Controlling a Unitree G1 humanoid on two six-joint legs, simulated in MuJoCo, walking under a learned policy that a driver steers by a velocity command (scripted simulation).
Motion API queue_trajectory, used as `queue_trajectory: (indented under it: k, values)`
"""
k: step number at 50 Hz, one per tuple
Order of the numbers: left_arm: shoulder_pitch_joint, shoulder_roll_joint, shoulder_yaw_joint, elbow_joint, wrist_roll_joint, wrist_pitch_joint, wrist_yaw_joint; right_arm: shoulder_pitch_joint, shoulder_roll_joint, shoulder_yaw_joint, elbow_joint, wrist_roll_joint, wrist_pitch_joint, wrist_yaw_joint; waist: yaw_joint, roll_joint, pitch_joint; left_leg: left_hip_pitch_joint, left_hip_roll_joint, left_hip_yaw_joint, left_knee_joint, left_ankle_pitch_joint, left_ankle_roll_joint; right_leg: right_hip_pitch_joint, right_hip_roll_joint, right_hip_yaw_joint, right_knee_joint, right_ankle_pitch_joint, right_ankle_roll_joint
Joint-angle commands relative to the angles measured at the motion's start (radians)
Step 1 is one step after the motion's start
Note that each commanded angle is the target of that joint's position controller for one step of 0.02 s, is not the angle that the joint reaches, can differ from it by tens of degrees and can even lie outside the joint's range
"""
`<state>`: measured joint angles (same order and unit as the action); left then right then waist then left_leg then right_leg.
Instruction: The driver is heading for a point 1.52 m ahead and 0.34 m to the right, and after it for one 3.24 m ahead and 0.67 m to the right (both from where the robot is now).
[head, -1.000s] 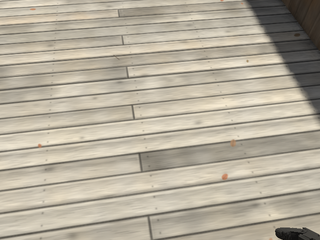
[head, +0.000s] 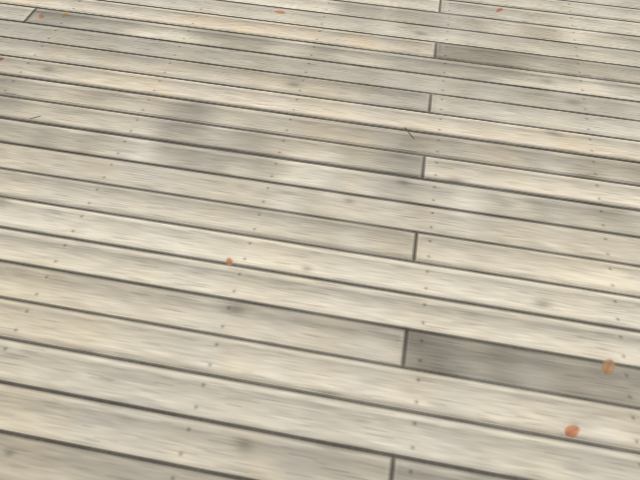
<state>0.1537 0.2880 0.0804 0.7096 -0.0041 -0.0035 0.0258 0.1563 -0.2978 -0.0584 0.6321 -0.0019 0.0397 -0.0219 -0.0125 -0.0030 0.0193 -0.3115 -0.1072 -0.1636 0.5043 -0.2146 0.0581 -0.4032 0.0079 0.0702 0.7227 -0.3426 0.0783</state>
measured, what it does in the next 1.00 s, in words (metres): steps to the right, turning right: right foot, then right foot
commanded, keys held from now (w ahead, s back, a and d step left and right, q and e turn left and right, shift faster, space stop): e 0.64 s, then w+e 0.10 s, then w+q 0.26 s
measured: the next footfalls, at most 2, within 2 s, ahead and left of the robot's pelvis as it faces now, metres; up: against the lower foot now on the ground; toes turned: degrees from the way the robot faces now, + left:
right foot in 0.06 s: +0.05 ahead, -0.15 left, +0.00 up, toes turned +2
right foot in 0.66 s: +0.00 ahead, -0.18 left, +0.00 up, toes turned -20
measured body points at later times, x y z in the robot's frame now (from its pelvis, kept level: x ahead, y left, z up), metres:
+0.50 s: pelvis +0.00 -0.03 +0.00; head +0.03 -0.03 +0.44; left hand +0.23 +0.22 -0.09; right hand +0.07 -0.33 -0.10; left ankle +0.02 +0.09 -0.74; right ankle -0.04 -0.14 -0.68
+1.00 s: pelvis +0.04 -0.11 +0.01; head +0.04 -0.13 +0.46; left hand +0.22 +0.12 -0.08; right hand +0.07 -0.42 -0.10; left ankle +0.21 +0.02 -0.67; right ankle -0.04 -0.16 -0.74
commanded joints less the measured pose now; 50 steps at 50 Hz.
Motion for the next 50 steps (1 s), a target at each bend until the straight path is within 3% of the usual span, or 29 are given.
queue_trajectory:
  k: [1, 2, 3, 4, 5, 6, 7, 9, 12, 16, 18, 19, 20, 21, 22, 23, 27, 30, 32, 33, 34, 35, 36, 37, 38, 39, 40, 42, 50]
  values:
    - [0.011, 0.040, 0.001, -0.058, 0.002, -0.026, -0.019, -0.032, -0.068, -0.004, -0.049, -0.005, -0.012, 0.005, 0.016, 0.135, -0.127, 0.076, 0.256, -0.215, -0.092, 0.203, 0.137, 0.159, -0.029, -0.023, -0.214, 0.109, -0.028]
    - [0.014, 0.025, -0.007, -0.055, 0.013, -0.030, -0.026, 0.001, -0.039, 0.007, -0.027, -0.009, -0.018, 0.008, 0.021, 0.114, -0.115, 0.051, 0.226, -0.184, -0.095, 0.149, 0.095, 0.241, -0.033, -0.014, -0.347, 0.241, -0.045]
    - [0.006, 0.072, -0.003, -0.065, 0.028, -0.032, -0.025, 0.047, -0.035, 0.009, -0.010, -0.026, -0.030, 0.011, -0.010, 0.050, -0.111, 0.018, 0.178, -0.135, -0.054, 0.044, 0.042, 0.299, -0.102, 0.070, -0.342, 0.380, -0.074]
    - [-0.026, 0.140, 0.006, -0.085, 0.032, -0.032, -0.021, 0.120, -0.051, 0.003, 0.000, -0.043, -0.042, 0.015, -0.085, -0.093, -0.103, 0.005, 0.092, -0.045, -0.001, -0.104, -0.005, 0.281, -0.184, 0.163, -0.316, 0.514, -0.141]
    - [-0.061, 0.116, 0.001, -0.078, 0.030, -0.032, -0.025, 0.091, -0.060, -0.001, -0.003, -0.042, -0.046, 0.011, -0.086, -0.167, -0.083, 0.084, 0.081, 0.011, -0.030, -0.093, -0.049, 0.147, -0.197, 0.201, -0.353, 0.333, -0.205]
    - [-0.068, 0.103, 0.001, -0.090, 0.019, -0.032, -0.028, 0.031, -0.101, -0.012, -0.002, -0.035, -0.046, 0.006, -0.047, -0.148, -0.044, 0.101, 0.077, 0.025, -0.015, -0.063, -0.062, 0.109, -0.159, 0.196, -0.371, 0.210, -0.195]
    - [-0.048, 0.113, 0.003, -0.084, 0.015, -0.032, -0.027, -0.009, -0.105, -0.019, -0.009, -0.027, -0.043, 0.000, -0.026, -0.142, -0.038, 0.104, 0.073, 0.039, 0.005, -0.043, -0.060, 0.098, -0.147, 0.199, -0.375, 0.169, -0.178]
    - [-0.033, 0.144, 0.011, -0.091, 0.003, -0.035, -0.022, -0.014, -0.087, -0.021, -0.021, -0.023, -0.034, -0.007, -0.020, -0.161, -0.020, 0.082, 0.073, 0.054, 0.019, -0.029, -0.054, 0.099, -0.147, 0.233, -0.367, 0.188, -0.178]
    - [-0.010, 0.145, 0.016, -0.111, -0.006, -0.019, -0.007, -0.003, -0.062, -0.026, -0.021, -0.016, -0.044, -0.006, -0.006, -0.139, -0.045, 0.063, 0.067, 0.086, 0.039, -0.027, -0.052, 0.127, -0.144, 0.275, -0.327, 0.248, -0.198]
    - [-0.021, 0.143, 0.023, -0.155, -0.014, 0.006, 0.001, 0.021, -0.064, -0.044, -0.018, -0.010, -0.051, 0.002, 0.002, -0.054, -0.067, 0.095, 0.097, 0.077, 0.008, 0.004, -0.026, 0.080, -0.086, 0.269, -0.240, 0.246, -0.185]
    - [-0.023, 0.125, 0.020, -0.176, -0.017, 0.013, -0.002, 0.041, -0.095, -0.058, -0.017, -0.011, -0.049, 0.003, 0.007, 0.068, -0.066, 0.149, 0.193, -0.023, -0.078, 0.038, 0.038, -0.017, -0.003, 0.168, -0.112, 0.160, -0.131]
    - [-0.015, 0.112, 0.016, -0.183, -0.016, 0.015, -0.006, 0.059, -0.121, -0.065, -0.015, -0.016, -0.048, 0.003, 0.005, 0.154, -0.063, 0.190, 0.307, -0.143, -0.136, 0.108, 0.112, -0.091, 0.046, 0.097, -0.007, 0.073, -0.098]
    - [-0.005, 0.112, 0.019, -0.184, -0.011, 0.016, -0.012, 0.041, -0.131, -0.064, -0.025, -0.019, -0.052, -0.001, 0.006, 0.234, -0.072, 0.202, 0.447, -0.258, -0.166, 0.244, 0.206, -0.143, 0.053, 0.029, 0.164, -0.165, -0.074]
    - [-0.014, 0.146, 0.034, -0.185, -0.011, 0.018, -0.016, 0.051, -0.122, -0.058, -0.037, -0.022, -0.058, -0.008, -0.012, 0.188, -0.074, 0.201, 0.524, -0.301, -0.172, 0.379, 0.272, -0.196, 0.020, 0.030, 0.381, -0.293, -0.053]
    - [-0.001, 0.154, 0.042, -0.176, -0.017, 0.024, -0.020, 0.030, -0.116, -0.053, -0.042, -0.018, -0.061, -0.015, 0.005, 0.100, -0.073, 0.190, 0.517, -0.249, -0.156, 0.420, 0.266, -0.209, -0.003, 0.045, 0.485, -0.280, -0.041]
    - [0.013, 0.130, 0.036, -0.166, -0.022, 0.032, -0.022, -0.007, -0.120, -0.053, -0.043, -0.007, -0.060, -0.017, 0.023, 0.065, -0.056, 0.181, 0.467, -0.158, -0.150, 0.393, 0.221, -0.213, -0.029, 0.042, 0.461, -0.229, -0.034]
    - [-0.033, 0.066, 0.002, -0.191, -0.021, 0.042, -0.040, -0.026, -0.153, -0.063, -0.030, -0.003, -0.032, -0.018, -0.009, 0.136, -0.068, 0.166, 0.354, 0.070, -0.136, 0.410, 0.157, -0.092, -0.048, -0.073, 0.216, -0.109, -0.020]
    - [-0.012, 0.099, 0.012, -0.201, -0.027, 0.044, -0.052, -0.001, -0.176, -0.071, -0.015, 0.014, -0.022, -0.012, -0.015, 0.172, -0.109, 0.190, 0.381, 0.102, -0.092, 0.395, 0.143, 0.013, -0.026, -0.124, 0.012, -0.041, -0.039]
    - [0.068, 0.111, 0.027, -0.175, -0.017, 0.047, -0.048, 0.001, -0.159, -0.066, -0.005, 0.033, -0.026, -0.009, 0.026, 0.141, -0.121, 0.137, 0.359, 0.154, 0.003, 0.278, 0.081, 0.157, 0.025, -0.165, -0.202, 0.121, -0.082]
    - [0.113, 0.146, 0.041, -0.166, -0.013, 0.047, -0.036, 0.058, -0.122, -0.058, 0.016, 0.024, -0.030, -0.004, 0.026, 0.040, -0.122, 0.016, 0.311, 0.226, 0.128, 0.061, 0.011, 0.286, 0.007, -0.084, -0.281, 0.205, -0.121]
    - [0.167, 0.271, 0.069, -0.186, -0.016, 0.041, -0.019, 0.052, -0.041, -0.032, -0.021, -0.033, -0.032, 0.004, 0.012, -0.280, -0.115, -0.306, 0.182, 0.316, 0.476, -0.418, -0.097, 0.449, -0.273, 0.336, -0.328, 0.383, -0.241]
    - [0.212, 0.299, 0.067, -0.196, 0.014, 0.012, -0.033, -0.057, -0.081, -0.039, -0.070, -0.021, -0.051, 0.003, 0.089, -0.262, -0.157, -0.467, 0.094, 0.134, 0.646, -0.475, -0.106, 0.408, -0.394, 0.603, -0.426, 0.146, -0.434]
    - [0.209, 0.249, 0.054, -0.185, 0.019, -0.013, -0.040, -0.113, -0.119, -0.051, -0.080, 0.011, -0.064, 0.006, 0.098, -0.164, -0.106, -0.523, 0.129, 0.078, 0.686, -0.384, -0.085, 0.389, -0.360, 0.595, -0.490, -0.166, -0.420]
    - [0.176, 0.206, 0.040, -0.174, 0.006, -0.026, -0.037, -0.122, -0.142, -0.060, -0.074, 0.021, -0.073, 0.009, 0.073, -0.135, -0.037, -0.542, 0.154, 0.074, 0.653, -0.277, -0.061, 0.347, -0.321, 0.545, -0.515, -0.320, -0.367]
    - [0.134, 0.172, 0.025, -0.177, -0.002, -0.028, -0.028, -0.087, -0.140, -0.062, -0.039, 0.013, -0.075, 0.008, 0.046, -0.113, -0.020, -0.528, 0.178, 0.084, 0.623, -0.187, -0.061, 0.332, -0.290, 0.472, -0.513, -0.306, -0.322]
    - [0.108, 0.146, 0.011, -0.175, -0.001, -0.029, -0.021, -0.056, -0.131, -0.060, -0.019, 0.003, -0.078, 0.010, 0.030, -0.132, -0.018, -0.483, 0.187, 0.093, 0.580, -0.105, -0.072, 0.308, -0.252, 0.403, -0.528, -0.254, -0.299]
    - [0.111, 0.133, 0.004, -0.169, 0.007, -0.034, -0.016, -0.034, -0.115, -0.056, 0.002, 0.002, -0.083, 0.018, 0.023, -0.148, -0.025, -0.440, 0.181, 0.114, 0.572, -0.034, -0.079, 0.293, -0.222, 0.347, -0.544, -0.197, -0.284]
    - [0.138, 0.130, 0.001, -0.150, 0.017, -0.051, -0.012, -0.024, -0.098, -0.050, 0.029, 0.010, -0.093, 0.026, 0.031, -0.128, -0.028, -0.430, 0.182, 0.129, 0.524, 0.072, -0.086, 0.316, -0.206, 0.268, -0.561, -0.080, -0.274]
    - [0.201, 0.156, 0.013, -0.066, 0.012, -0.078, -0.018, -0.085, -0.073, -0.027, 0.027, 0.026, -0.098, 0.043, 0.080, -0.098, 0.049, -0.479, 0.191, 0.103, 0.272, 0.203, -0.099, 0.401, -0.254, 0.113, -0.623, 0.084, -0.276]
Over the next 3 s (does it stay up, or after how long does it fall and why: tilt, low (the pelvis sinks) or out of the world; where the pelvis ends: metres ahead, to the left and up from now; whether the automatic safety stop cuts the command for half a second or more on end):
stays up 1.08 -0.32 0.01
